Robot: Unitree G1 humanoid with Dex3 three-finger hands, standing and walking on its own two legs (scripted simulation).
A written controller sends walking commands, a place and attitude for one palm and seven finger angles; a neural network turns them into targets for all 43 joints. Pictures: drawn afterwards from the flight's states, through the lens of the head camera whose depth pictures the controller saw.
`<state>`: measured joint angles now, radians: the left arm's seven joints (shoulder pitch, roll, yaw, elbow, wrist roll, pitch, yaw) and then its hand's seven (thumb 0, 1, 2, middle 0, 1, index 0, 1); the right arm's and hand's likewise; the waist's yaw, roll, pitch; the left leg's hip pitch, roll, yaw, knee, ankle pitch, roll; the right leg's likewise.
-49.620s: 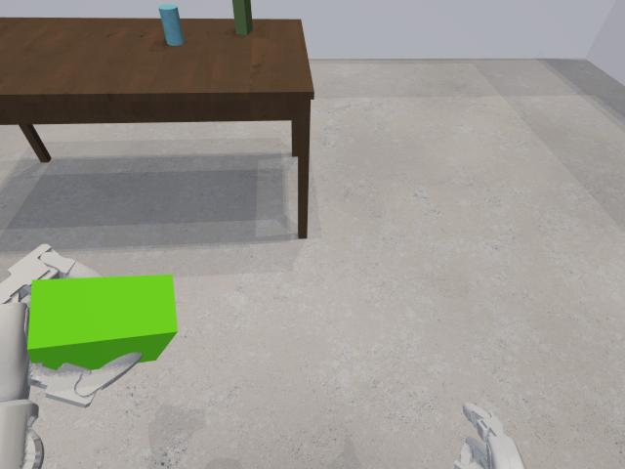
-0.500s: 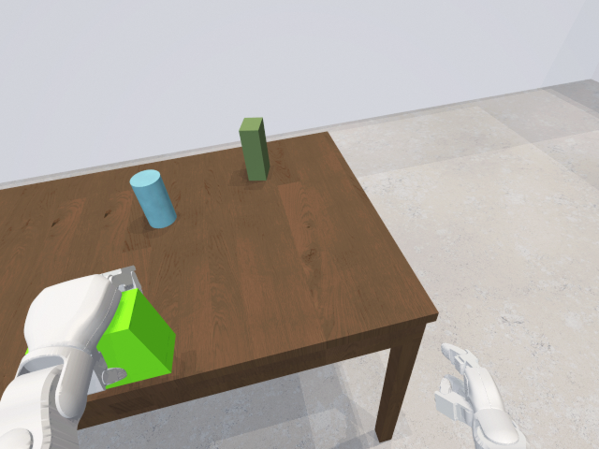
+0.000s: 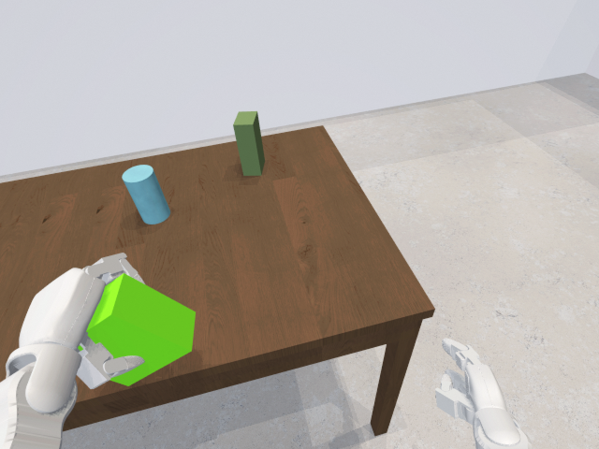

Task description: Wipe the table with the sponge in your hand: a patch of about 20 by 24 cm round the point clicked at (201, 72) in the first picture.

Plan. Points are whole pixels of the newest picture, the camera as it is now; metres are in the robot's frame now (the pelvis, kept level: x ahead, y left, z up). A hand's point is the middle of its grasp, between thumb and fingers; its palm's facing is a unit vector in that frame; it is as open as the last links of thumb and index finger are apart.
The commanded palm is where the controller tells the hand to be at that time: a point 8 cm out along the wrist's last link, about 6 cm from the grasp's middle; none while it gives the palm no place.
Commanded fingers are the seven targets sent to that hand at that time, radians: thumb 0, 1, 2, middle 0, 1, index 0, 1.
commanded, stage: step back with the hand held close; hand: left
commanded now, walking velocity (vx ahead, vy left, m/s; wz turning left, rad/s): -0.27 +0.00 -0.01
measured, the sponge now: (138, 338) +0.20 +0.25 +0.08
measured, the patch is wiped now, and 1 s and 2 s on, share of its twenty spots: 1.00 1.00 1.00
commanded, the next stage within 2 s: stop stepping back and stand still in 1.36 s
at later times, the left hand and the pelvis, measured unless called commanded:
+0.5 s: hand (87, 323) +0.18 +0.27 +0.14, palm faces +0.32 -0.84 -0.45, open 10.0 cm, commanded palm +0.13 +0.31 +0.18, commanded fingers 0.00 0.10 1.30 -1.20 -1.60 -1.20 -1.60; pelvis -0.03 +0.03 -0.02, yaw +0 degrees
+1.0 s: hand (58, 364) +0.13 +0.26 +0.16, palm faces +0.39 -0.83 -0.41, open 10.0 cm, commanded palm +0.08 +0.30 +0.18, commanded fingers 0.00 0.10 1.30 -1.20 -1.60 -1.20 -1.60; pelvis -0.08 +0.02 -0.02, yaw +2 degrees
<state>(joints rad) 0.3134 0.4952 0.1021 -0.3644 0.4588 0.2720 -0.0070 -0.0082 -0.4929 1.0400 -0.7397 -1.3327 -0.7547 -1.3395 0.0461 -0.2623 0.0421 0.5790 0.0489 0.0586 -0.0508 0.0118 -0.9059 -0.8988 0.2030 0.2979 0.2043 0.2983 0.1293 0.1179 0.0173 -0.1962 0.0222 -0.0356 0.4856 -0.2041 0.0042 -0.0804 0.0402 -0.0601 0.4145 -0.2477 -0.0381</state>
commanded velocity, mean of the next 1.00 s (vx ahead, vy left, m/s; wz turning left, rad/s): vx -0.31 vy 0.00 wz -0.03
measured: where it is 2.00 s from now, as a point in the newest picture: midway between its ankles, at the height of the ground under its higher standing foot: outside the picture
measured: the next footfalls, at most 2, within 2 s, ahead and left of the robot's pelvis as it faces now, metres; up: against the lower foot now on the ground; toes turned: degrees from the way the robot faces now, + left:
left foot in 1.16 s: -0.05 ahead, +0.16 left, +0.00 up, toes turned +3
right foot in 1.42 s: -0.11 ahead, -0.10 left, +0.00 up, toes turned +1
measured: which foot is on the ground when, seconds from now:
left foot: down 0.00-0.98, up 1.00-1.00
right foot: down 0.00-1.00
